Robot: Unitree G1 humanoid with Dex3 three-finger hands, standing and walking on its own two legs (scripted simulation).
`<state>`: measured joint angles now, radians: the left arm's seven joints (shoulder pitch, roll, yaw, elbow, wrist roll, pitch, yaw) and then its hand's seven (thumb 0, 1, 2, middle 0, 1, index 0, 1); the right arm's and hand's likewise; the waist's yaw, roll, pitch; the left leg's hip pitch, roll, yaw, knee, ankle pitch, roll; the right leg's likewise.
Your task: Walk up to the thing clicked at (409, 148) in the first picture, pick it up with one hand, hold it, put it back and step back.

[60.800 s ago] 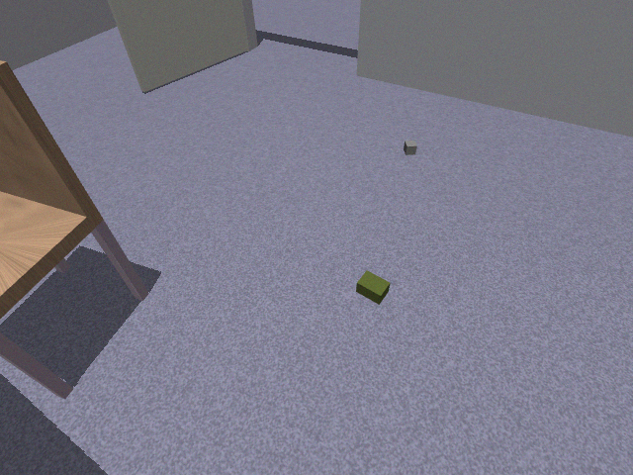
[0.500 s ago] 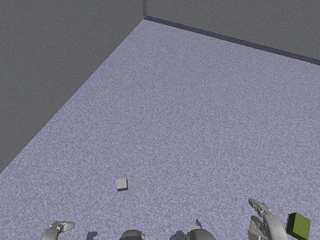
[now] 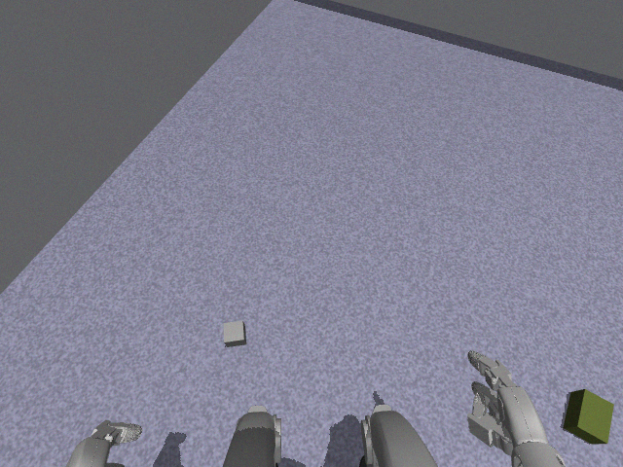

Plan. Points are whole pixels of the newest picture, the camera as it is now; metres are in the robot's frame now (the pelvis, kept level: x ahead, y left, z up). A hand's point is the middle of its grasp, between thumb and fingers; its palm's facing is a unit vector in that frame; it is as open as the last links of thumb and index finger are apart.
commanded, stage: rise first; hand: left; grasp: from above
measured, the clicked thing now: (235, 334) +0.47 +0.21 -0.63
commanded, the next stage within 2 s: none
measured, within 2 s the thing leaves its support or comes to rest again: neither
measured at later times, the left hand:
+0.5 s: hand (168, 390) +0.28 +0.29 -0.34, palm faces -0.43 -0.34 -0.84, open 11.9 cm
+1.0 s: hand (183, 359) +0.36 +0.30 -0.44, palm faces -0.44 -0.05 -0.90, open 11.0 cm
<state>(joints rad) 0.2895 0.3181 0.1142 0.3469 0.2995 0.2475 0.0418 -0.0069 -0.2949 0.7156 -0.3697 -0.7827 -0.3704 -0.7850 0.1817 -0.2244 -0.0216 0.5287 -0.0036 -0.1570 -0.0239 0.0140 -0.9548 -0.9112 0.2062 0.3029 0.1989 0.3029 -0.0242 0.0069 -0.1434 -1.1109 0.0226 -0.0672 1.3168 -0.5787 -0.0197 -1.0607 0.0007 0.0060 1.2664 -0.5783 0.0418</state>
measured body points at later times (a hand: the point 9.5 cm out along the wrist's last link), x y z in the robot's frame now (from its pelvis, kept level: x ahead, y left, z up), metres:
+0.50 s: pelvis -0.06 -0.01 -0.20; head +0.14 -0.01 +0.20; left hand +0.30 +0.30 -0.29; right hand +0.09 -0.29 -0.33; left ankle +0.02 +0.12 -0.62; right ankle +0.01 -0.15 -0.62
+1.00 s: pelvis -0.08 +0.01 -0.28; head +0.14 +0.06 +0.11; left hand +0.38 +0.30 -0.38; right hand -0.02 -0.28 -0.39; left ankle +0.02 +0.12 -0.62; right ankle +0.01 -0.15 -0.62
